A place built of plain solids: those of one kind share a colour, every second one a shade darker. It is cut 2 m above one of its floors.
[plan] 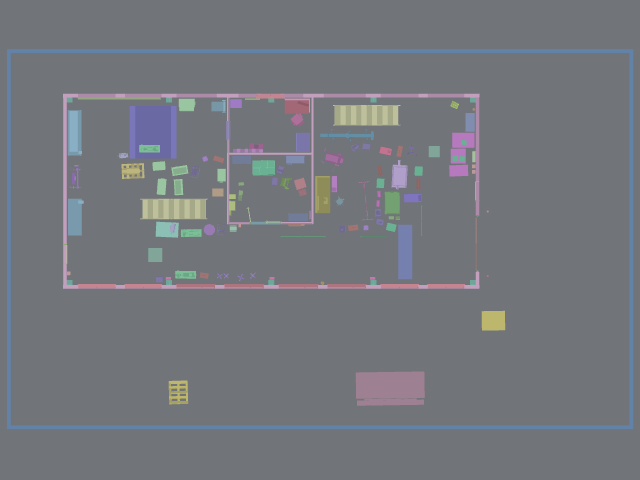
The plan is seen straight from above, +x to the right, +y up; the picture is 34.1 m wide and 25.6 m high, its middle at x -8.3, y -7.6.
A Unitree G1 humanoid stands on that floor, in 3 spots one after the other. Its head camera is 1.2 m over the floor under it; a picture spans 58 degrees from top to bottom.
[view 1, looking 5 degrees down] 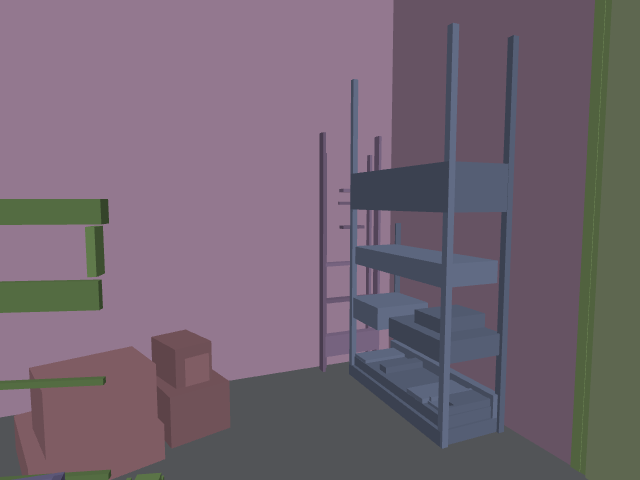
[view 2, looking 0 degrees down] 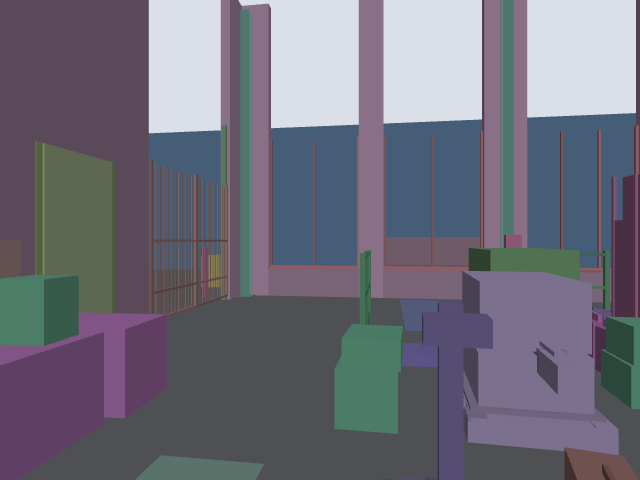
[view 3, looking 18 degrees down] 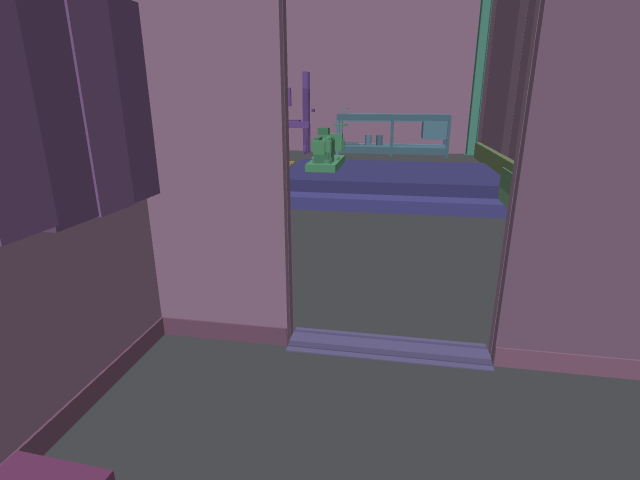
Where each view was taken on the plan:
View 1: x -11.60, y -4.85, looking -23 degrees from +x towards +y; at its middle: lean_ladder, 3.04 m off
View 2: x -3.16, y -0.95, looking -81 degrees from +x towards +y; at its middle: yard_bound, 16.74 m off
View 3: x -11.25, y -1.75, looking -170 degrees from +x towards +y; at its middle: ground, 3.88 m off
